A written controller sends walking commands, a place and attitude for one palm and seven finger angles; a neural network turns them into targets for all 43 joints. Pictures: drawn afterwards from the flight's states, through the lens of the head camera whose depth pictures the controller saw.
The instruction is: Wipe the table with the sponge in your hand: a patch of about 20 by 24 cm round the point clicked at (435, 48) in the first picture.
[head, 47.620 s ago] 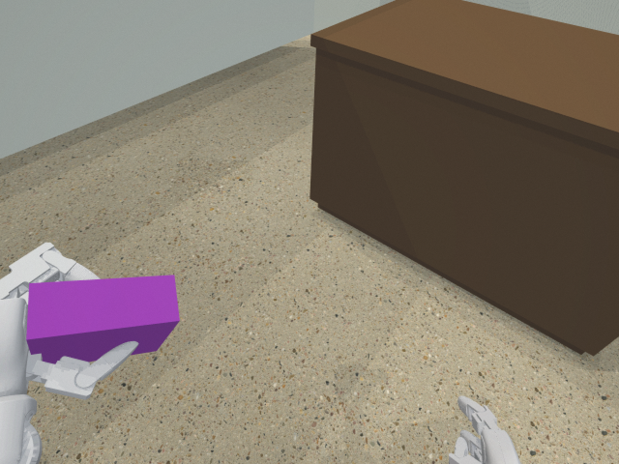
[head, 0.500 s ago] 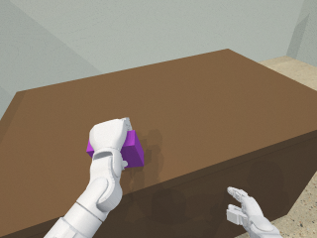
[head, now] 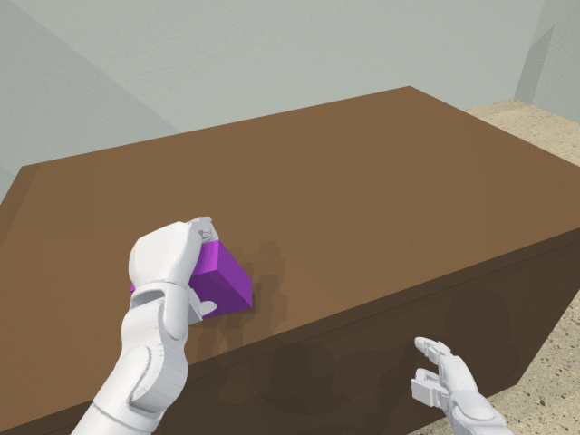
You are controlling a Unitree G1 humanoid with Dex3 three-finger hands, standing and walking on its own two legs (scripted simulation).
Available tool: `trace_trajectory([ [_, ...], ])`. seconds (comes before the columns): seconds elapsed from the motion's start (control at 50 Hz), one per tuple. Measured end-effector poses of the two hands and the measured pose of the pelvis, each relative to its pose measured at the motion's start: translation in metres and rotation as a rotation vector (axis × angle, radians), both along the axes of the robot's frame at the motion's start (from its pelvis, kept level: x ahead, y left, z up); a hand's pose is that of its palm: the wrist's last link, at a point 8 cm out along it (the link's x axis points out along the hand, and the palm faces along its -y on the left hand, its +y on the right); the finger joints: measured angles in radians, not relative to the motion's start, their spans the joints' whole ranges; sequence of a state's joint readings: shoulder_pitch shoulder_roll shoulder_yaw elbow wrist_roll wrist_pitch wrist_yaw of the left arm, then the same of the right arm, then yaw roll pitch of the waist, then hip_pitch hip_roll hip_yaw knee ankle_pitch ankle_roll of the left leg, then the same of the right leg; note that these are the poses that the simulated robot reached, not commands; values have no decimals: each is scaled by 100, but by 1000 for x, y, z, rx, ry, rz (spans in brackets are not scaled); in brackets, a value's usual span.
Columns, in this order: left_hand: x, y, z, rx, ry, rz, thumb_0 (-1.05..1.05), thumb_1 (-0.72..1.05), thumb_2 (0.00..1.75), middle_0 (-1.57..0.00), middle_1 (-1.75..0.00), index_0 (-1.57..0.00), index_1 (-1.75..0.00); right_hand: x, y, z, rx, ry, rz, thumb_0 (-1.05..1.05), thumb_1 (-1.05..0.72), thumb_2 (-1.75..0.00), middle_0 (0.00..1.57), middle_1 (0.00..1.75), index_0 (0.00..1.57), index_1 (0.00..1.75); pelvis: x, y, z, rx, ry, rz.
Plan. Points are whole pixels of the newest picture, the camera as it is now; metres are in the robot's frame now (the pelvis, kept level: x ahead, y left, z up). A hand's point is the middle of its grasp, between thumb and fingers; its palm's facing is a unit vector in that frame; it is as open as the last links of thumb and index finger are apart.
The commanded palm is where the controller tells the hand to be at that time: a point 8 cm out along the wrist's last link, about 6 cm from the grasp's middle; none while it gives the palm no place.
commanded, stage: slide back across to the middle lane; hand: left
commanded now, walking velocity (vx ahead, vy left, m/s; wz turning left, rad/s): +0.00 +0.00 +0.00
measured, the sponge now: (203, 290) +0.28 +0.17 +0.10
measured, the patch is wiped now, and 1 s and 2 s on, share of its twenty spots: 1.00 1.00 1.00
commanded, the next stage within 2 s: wipe forward along the middle lane in 0.14 s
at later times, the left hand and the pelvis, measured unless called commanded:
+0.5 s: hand (153, 279) +0.27 +0.23 +0.13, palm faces +0.13 -0.15 -0.98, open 9.2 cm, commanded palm +0.24 +0.23 +0.18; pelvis -0.01 +0.00 +0.00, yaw +1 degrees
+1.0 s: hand (148, 257) +0.32 +0.26 +0.13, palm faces +0.05 -0.09 -1.00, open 9.2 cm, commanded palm +0.30 +0.26 +0.16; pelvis -0.01 +0.00 +0.00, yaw +2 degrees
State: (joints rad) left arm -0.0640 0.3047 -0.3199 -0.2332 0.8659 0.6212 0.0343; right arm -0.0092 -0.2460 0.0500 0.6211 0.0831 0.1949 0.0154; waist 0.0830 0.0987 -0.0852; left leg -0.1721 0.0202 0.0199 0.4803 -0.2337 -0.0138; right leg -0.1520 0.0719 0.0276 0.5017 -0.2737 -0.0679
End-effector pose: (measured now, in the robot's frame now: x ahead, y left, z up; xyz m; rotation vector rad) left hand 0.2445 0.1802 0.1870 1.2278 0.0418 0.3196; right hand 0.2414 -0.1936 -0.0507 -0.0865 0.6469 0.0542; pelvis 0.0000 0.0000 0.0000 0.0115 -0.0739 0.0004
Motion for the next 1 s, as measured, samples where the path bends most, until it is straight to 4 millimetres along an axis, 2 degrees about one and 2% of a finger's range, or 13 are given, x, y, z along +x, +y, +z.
trace_trajectory([
  [0.14, -12, 17, 3, 11, 11, 42, -2, -46, 109, -74, -147, -85, -138, 0, -3, 2, -21, -25, -4, 2, -91, -90, 20, 30, 19, 30, -3, -2, 0, -1, -9, 4],
  [0.36, -11, 45, -1, 82, 76, 131, -3, -47, 109, -75, -146, -86, -137, 1, -3, 1, -44, -54, 1, 2, -91, -90, 20, 30, 19, 30, -7, -3, 1, -3, -6, 19],
  [0.5, 0, 48, -6, 130, 125, 130, -4, -47, 109, -76, -145, -86, -137, -1, -1, -3, -57, -47, 6, 2, -91, -90, 20, 30, 20, 30, -9, -2, 1, -1, -2, 25],
  [0.64, 18, 59, -7, 174, 172, 168, -4, -47, 109, -76, -145, -87, -136, -8, -2, -9, -62, -27, -4, 2, -91, -90, 20, 30, 20, 30, -10, -1, 1, -1, 7, 31],
  [1.0, 49, 75, -7, 192, 211, 167, -3, -48, 110, -77, -144, -87, -136, -34, -17, -27, -105, 66, -53, 2, -91, -90, 20, 30, 20, 30, -10, 3, 2, -7, 36, 43],
])
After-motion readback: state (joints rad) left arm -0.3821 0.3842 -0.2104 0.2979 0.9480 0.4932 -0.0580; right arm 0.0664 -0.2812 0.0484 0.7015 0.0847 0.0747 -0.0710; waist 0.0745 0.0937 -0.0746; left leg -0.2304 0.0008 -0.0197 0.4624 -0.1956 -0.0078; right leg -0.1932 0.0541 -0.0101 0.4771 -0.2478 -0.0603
